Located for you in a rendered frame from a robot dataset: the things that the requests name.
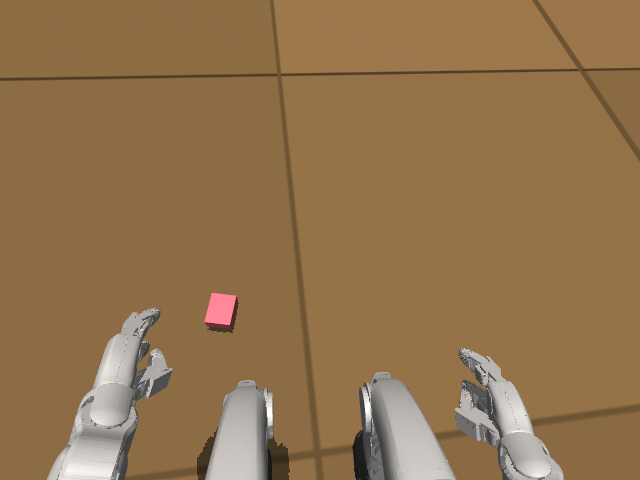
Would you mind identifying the right robot hand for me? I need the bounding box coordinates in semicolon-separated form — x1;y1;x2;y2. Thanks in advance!
455;348;535;451

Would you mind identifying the right robot arm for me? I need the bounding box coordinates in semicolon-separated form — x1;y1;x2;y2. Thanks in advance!
498;432;564;480

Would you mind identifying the left robot arm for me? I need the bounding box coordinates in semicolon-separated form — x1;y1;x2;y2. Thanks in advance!
47;383;139;480

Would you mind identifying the small box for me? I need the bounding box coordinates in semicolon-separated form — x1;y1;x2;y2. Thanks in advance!
204;293;238;329

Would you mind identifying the left robot hand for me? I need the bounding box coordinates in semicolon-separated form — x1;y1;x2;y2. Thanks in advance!
92;307;173;401

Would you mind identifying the right robot foot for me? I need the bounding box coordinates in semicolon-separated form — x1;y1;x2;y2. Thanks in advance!
353;430;369;480

